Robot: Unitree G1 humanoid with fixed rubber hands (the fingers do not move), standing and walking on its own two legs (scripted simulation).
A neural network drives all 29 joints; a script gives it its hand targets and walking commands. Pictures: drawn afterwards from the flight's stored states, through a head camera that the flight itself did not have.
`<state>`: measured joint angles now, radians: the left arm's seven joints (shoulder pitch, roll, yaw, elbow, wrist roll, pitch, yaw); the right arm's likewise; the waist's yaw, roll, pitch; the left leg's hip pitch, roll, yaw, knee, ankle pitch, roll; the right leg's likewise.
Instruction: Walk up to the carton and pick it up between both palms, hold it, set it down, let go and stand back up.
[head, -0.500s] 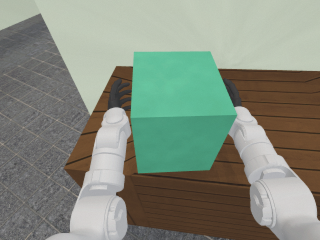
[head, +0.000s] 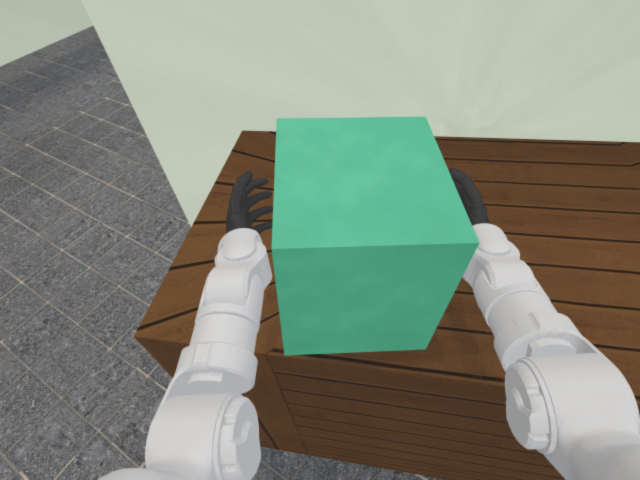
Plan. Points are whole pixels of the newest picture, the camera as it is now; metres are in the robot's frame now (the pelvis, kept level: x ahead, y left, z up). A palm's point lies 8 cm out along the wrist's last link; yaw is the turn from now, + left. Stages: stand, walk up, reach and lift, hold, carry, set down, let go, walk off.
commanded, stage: set down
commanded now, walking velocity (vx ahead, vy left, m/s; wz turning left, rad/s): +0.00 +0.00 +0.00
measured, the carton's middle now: (353, 238) +0.41 +0.02 +0.06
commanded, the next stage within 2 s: none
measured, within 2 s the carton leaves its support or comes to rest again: rests again in 0.88 s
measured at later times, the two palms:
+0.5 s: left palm (247, 240) +0.38 +0.16 +0.09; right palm (466, 229) +0.43 -0.13 +0.07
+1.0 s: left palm (250, 251) +0.38 +0.16 +0.07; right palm (464, 234) +0.43 -0.13 +0.06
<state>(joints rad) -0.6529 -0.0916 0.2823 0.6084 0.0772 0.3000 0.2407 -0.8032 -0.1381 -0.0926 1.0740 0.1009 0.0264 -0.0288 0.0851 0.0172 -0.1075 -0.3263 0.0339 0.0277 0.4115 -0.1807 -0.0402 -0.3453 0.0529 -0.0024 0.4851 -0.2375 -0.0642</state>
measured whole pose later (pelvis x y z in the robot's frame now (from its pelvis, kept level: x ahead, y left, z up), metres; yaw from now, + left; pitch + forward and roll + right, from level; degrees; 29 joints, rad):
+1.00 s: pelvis +0.01 +0.00 +0.00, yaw +0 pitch +8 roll +1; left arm -0.59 -0.14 0.33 0.66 0.10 0.12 0.24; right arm -0.80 -0.15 -0.10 1.16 -0.02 -0.12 0.00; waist 0.09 0.03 -0.09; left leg -0.36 0.03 0.03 0.41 -0.19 -0.04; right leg -0.37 0.05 0.00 0.48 -0.24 -0.06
